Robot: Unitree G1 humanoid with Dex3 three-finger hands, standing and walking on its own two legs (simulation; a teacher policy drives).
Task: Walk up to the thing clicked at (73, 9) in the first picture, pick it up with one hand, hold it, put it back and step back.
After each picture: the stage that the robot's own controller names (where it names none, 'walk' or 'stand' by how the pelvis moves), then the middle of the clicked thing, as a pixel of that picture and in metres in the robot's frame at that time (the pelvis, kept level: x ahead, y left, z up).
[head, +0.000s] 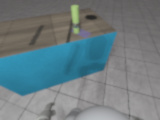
stand; (75, 20) +0.83 +0.23 +0.14
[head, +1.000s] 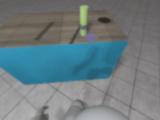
walk; (83, 22) +0.77 +0.19 +0.15
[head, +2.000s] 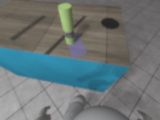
stand; (68, 27) +0.52 +0.25 +0.17
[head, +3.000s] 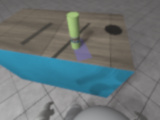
stand; (74, 33) +0.53 +0.18 +0.16
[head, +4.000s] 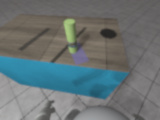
stand; (71, 38) +0.52 +0.19 +0.14
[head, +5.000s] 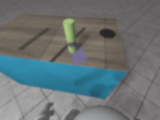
stand; (71, 38) +0.53 +0.20 +0.14
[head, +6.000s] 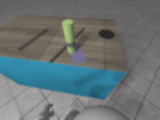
stand; (70, 38) +0.52 +0.21 +0.14
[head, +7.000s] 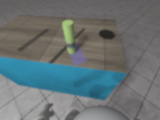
rise first; (70, 39) +0.52 +0.21 +0.14
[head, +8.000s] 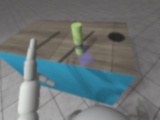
rise first; (78, 40) +0.53 +0.19 +0.14
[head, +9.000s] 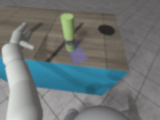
go down; (69, 35) +0.52 +0.17 +0.15
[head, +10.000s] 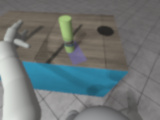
go down; (68, 36) +0.52 +0.18 +0.15
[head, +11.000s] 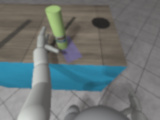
close in; (59, 31) +0.51 +0.20 +0.18
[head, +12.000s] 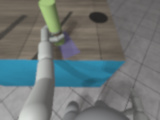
lift; (54, 26) +0.52 +0.20 +0.19
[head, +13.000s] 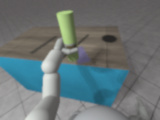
lift; (69, 39) +0.35 +0.15 +0.30
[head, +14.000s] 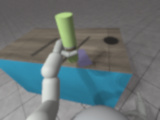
hold; (69, 41) +0.33 +0.15 +0.30
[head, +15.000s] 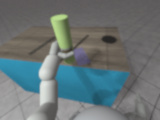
hold; (65, 43) +0.33 +0.17 +0.29
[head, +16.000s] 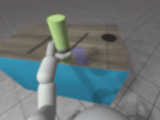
hold; (62, 43) +0.33 +0.19 +0.28
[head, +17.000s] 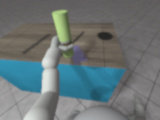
crouch; (65, 37) +0.40 +0.18 +0.27
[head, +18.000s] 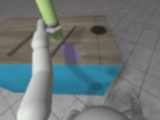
lower; (51, 18) +0.49 +0.21 +0.31
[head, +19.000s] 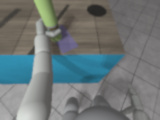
lower; (50, 20) +0.54 +0.20 +0.21
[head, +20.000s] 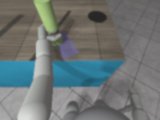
lower; (51, 25) +0.52 +0.21 +0.19
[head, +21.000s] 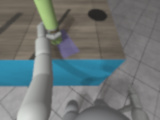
lower; (51, 23) +0.53 +0.21 +0.19
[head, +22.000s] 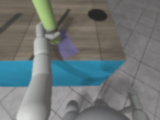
lower; (49, 23) +0.53 +0.21 +0.19
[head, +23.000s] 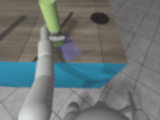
open; (54, 26) +0.52 +0.21 +0.19
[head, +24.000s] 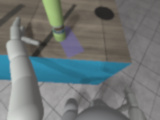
sink last; (56, 20) +0.52 +0.20 +0.19
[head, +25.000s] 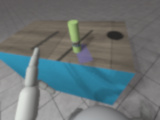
sink last; (75, 38) +0.54 +0.21 +0.17
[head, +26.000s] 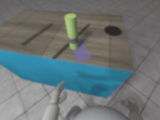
stand; (72, 34) +0.54 +0.20 +0.15
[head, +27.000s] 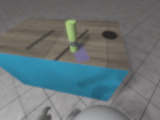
stand; (72, 37) +0.55 +0.20 +0.15
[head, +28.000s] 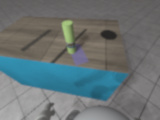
stand; (70, 39) +0.52 +0.21 +0.14
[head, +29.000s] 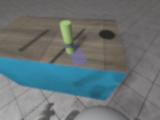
stand; (68, 39) +0.52 +0.22 +0.14
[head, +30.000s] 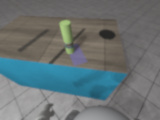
stand; (68, 39) +0.51 +0.22 +0.14
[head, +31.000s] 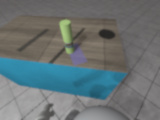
stand; (68, 38) +0.52 +0.22 +0.14
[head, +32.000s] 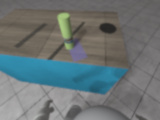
walk; (67, 33) +0.53 +0.23 +0.14
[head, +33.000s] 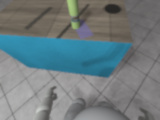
walk; (74, 12) +0.70 +0.21 +0.16
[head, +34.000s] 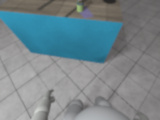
walk; out of the picture +1.00 +0.20 +0.16
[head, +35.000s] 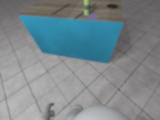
stand; (87, 2) +1.15 +0.17 +0.15
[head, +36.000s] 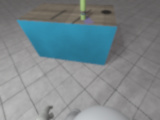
stand; (83, 8) +1.17 +0.20 +0.14
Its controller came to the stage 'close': yes
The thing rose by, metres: 0.19
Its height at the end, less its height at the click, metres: +0.00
